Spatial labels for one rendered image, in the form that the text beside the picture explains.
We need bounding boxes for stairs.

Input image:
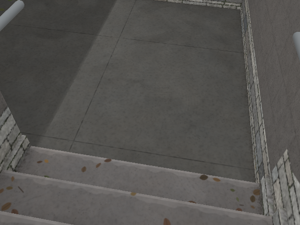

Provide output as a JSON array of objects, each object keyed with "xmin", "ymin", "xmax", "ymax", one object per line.
[{"xmin": 0, "ymin": 145, "xmax": 273, "ymax": 225}]

